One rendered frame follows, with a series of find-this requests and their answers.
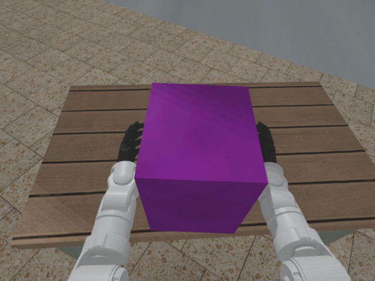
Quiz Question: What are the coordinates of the robot right upper arm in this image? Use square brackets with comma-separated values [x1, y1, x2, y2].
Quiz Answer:
[280, 255, 350, 281]

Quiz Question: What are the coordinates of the robot right forearm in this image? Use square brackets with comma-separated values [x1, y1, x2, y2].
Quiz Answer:
[258, 162, 351, 281]

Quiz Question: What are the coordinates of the robot left forearm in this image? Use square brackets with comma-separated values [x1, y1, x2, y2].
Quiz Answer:
[67, 161, 139, 281]

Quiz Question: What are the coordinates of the carton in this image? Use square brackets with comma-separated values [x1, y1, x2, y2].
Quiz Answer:
[134, 83, 268, 234]

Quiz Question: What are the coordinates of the table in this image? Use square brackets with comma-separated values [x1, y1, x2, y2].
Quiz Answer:
[10, 81, 375, 260]

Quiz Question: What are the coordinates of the robot left hand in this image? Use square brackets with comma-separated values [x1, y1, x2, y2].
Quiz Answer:
[117, 121, 144, 162]

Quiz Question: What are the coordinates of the robot right hand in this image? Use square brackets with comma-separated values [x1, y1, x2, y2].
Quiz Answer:
[256, 122, 277, 163]

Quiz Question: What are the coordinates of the robot left upper arm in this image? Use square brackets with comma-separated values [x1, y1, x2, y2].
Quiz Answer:
[69, 265, 129, 281]

